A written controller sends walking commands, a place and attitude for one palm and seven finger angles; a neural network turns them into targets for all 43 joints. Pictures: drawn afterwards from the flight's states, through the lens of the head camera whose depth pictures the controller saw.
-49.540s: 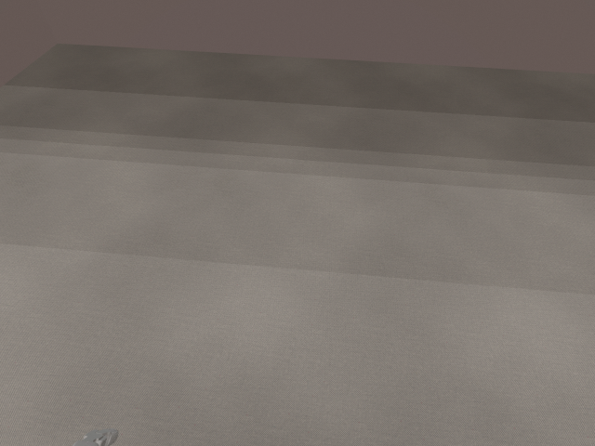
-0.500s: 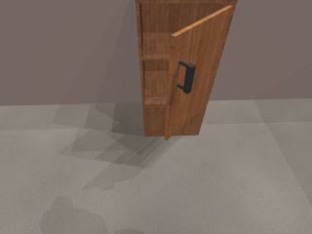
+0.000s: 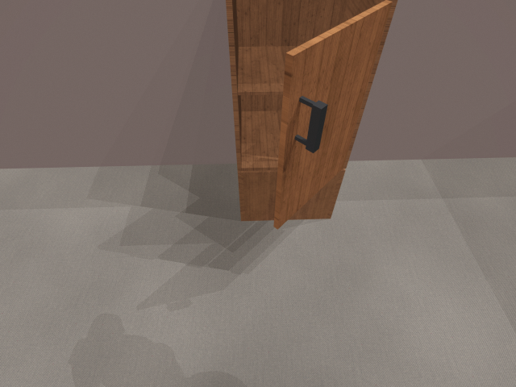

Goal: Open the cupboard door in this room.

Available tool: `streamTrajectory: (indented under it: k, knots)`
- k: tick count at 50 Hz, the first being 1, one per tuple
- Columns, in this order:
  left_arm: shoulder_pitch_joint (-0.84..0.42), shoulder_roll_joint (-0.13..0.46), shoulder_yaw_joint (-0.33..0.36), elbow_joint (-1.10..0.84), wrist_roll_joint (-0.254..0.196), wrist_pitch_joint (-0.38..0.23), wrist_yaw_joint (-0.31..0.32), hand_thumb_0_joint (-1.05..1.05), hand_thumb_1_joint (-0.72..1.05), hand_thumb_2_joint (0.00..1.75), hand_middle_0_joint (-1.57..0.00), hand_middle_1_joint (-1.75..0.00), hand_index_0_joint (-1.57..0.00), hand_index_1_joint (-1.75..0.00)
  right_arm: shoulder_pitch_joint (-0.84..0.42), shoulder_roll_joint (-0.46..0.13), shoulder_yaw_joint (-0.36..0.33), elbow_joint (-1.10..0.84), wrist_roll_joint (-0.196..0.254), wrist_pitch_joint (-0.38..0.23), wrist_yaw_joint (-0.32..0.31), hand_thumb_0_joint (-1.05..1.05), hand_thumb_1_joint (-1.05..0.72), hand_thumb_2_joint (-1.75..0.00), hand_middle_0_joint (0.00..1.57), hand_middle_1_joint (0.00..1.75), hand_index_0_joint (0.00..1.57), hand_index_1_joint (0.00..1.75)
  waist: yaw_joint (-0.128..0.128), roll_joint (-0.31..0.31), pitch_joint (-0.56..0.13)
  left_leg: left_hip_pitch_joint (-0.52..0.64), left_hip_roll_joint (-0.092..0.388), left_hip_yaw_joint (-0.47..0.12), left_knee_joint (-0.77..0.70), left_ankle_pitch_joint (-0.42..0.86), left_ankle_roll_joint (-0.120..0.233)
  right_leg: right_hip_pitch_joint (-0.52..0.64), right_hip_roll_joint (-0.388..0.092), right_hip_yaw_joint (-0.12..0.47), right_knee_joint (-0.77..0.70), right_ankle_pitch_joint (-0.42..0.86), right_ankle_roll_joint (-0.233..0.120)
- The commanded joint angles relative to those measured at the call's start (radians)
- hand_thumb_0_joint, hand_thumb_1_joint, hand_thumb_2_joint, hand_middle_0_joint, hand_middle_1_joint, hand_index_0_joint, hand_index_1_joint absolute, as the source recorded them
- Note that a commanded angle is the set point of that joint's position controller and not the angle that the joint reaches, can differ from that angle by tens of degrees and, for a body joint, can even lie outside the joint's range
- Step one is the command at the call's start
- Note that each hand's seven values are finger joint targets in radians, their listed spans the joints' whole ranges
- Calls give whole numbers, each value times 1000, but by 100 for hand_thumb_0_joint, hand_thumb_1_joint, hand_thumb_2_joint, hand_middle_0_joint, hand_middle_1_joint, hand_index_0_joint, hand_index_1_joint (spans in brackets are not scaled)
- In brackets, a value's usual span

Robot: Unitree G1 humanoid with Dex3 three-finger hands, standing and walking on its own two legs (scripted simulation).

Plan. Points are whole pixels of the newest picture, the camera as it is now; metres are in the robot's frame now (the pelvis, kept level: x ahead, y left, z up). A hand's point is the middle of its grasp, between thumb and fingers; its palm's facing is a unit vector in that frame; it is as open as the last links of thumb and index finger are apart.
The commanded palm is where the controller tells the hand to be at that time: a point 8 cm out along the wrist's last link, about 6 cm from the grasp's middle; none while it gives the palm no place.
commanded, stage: look to check the result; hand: left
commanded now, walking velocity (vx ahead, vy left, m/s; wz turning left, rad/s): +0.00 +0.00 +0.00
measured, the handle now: (308, 124) +0.66 -0.08 +0.02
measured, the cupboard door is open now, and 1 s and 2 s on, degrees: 45 45 45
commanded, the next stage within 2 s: walk to a spot facing it in 0.28 s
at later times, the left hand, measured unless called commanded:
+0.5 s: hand out of the picture +0.02 +0.17 -0.17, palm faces +0.02 -0.98 -0.20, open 7.4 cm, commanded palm none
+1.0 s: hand out of the picture +0.11 +0.19 -0.18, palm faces -0.17 -0.95 -0.27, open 7.4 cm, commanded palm none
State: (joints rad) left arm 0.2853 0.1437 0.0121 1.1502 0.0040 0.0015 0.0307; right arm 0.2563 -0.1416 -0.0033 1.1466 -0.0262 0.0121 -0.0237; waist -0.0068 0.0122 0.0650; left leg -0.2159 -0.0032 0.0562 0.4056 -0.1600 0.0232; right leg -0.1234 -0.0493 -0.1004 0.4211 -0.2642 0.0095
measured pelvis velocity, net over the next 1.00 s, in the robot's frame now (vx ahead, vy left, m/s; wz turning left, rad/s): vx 0.00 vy -0.01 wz -0.25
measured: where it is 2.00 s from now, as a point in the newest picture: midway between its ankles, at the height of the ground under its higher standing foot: outside the picture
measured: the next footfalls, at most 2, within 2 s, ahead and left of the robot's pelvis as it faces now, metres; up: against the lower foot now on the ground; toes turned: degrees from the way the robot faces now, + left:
left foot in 1.08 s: +0.08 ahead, +0.12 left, +0.00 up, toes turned -16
right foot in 1.38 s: -0.02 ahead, -0.13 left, +0.00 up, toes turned -33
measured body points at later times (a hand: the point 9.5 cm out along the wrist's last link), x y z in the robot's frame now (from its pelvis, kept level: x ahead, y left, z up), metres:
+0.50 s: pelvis +0.01 +0.00 +0.00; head +0.04 -0.01 +0.45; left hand +0.02 +0.22 -0.16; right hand +0.02 -0.23 -0.16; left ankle +0.04 +0.10 -0.74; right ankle -0.02 -0.12 -0.74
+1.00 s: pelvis +0.00 -0.01 -0.01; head +0.06 -0.02 +0.44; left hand +0.12 +0.24 -0.15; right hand +0.04 -0.28 -0.15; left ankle +0.02 +0.12 -0.71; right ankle -0.02 -0.12 -0.74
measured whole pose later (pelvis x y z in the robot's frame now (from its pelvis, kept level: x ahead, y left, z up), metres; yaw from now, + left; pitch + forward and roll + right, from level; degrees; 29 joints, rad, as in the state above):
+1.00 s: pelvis +0.00 -0.01 -0.01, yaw -14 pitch +1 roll +1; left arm 0.19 0.22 0.08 0.96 0.03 0.04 0.02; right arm 0.11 -0.23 -0.06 0.94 -0.01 0.04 -0.04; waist 0.03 -0.01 0.11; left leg -0.39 0.01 0.04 0.85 -0.49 -0.04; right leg -0.29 0.05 0.13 0.57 -0.29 -0.02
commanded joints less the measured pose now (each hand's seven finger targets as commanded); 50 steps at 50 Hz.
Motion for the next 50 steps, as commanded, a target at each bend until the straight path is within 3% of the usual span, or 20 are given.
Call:
streamTrajectory:
  k: [1,7,21,27,33,37,39,40,41,42,43,44,46,48,50]
  knots:
    - [65,104,17,-20,5,-14,6,0,90,90,-20,-30,-20,-30,57,-94,-15,-18,5,-10,-6,0,-90,-90,20,30,20,30,-5,-16,33,25,96,-92,-79,27,0,-83,-72,84,-108,24,-40]
    - [57,110,20,-21,4,-16,5,0,90,90,-20,-30,-20,-30,50,-105,-15,-16,4,-16,-7,0,-90,-90,20,30,20,30,-4,4,2,35,98,-95,-80,56,0,-56,-72,82,-101,51,-39]
    - [40,117,19,-24,3,-17,3,0,90,90,-20,-30,-20,-30,31,-113,-14,-11,5,-18,-9,0,-90,-90,20,30,20,30,-2,-9,1,55,105,-90,-73,114,0,-43,-75,87,-112,101,-39]
    - [4,149,63,-84,13,19,-7,0,90,90,-20,-30,-20,-30,35,-145,-49,-51,3,5,-25,0,-90,-90,20,30,20,30,-10,-5,5,31,145,-34,11,56,1,-121,-63,134,-20,143,-55]
    - [-16,155,83,-156,20,30,-23,0,90,90,-20,-30,-20,-30,7,-191,-78,-127,3,2,-29,0,-90,-90,20,30,20,30,-1,35,-60,32,217,-58,11,0,29,-176,-12,155,104,136,-48]
    - [-19,163,89,-192,24,35,-31,0,90,90,-20,-30,-20,-30,-35,-212,-90,-177,0,5,-25,0,-90,-90,20,30,20,30,17,56,-62,-9,255,-51,21,-91,39,-208,9,178,166,111,-48]
    - [-17,184,93,-205,27,33,-32,0,90,90,-20,-30,-20,-30,-59,-208,-93,-203,1,6,-22,0,-90,-90,20,30,20,30,28,-7,-71,-46,220,-6,87,-129,15,-194,-13,236,125,138,-62]
    - [-19,211,97,-208,29,30,-30,0,90,90,-20,-30,-20,-30,-72,-192,-91,-218,3,9,-19,0,-90,-90,20,30,20,30,31,-79,-73,-81,168,44,171,-169,-11,-176,-66,320,64,161,-86]
    - [-13,251,104,-209,31,25,-25,0,90,90,-20,-30,-20,-30,-86,-161,-86,-235,6,12,-16,0,-90,-90,20,30,20,30,36,-213,-80,-146,84,95,298,-224,-42,-124,-147,451,-14,231,-128]
    - [14,275,114,-203,27,22,-18,0,90,90,-20,-30,-20,-30,-130,-151,-81,-255,8,15,-12,0,-90,-90,20,30,20,30,68,-253,-58,-265,29,63,451,-366,-58,-54,-214,557,-65,367,-199]
    - [42,282,122,-198,25,22,-8,0,90,90,-20,-30,-20,-30,-157,-153,-82,-272,10,14,-13,0,-90,-90,20,30,20,30,85,-232,-65,-328,37,-1,583,-417,-56,4,-245,596,-60,469,-250]
    - [14,272,125,-204,26,21,-1,0,90,90,-20,-30,-20,-30,-158,-158,-80,-274,14,8,-17,0,-90,-90,20,30,20,30,63,-200,-77,-357,51,-55,623,-408,-57,55,-228,576,-11,575,-269]
    - [-25,267,125,-229,31,19,4,0,90,90,-20,-30,-20,-30,-151,-146,-73,-284,19,3,-19,0,-90,-90,20,30,20,30,45,-149,-107,-325,53,-71,543,-398,-65,86,-196,522,39,675,-248]
    - [-51,273,125,-246,30,22,3,0,90,90,-20,-30,-20,-30,-130,-141,-70,-287,22,3,-18,0,-90,-90,20,30,20,30,30,-136,-125,-239,36,-57,424,-339,-69,54,-167,511,48,652,-223]
    - [-90,273,123,-264,24,29,-3,0,90,90,-20,-30,-20,-30,-72,-143,-66,-275,22,2,-22,0,-90,-90,20,30,20,30,-3,-140,-119,-111,19,-39,241,-222,-69,-34,-119,486,70,593,-177]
